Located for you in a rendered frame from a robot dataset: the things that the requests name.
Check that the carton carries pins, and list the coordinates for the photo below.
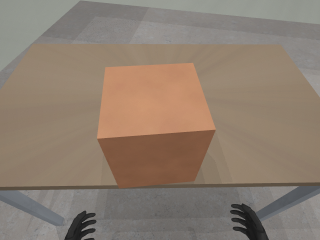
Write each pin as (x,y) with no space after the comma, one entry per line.
(155,126)

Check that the table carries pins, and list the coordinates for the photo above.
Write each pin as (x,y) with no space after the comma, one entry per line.
(265,112)

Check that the left robot hand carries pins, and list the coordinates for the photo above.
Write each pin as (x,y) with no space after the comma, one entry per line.
(75,231)

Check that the right robot hand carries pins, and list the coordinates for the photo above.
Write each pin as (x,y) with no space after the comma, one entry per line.
(254,229)

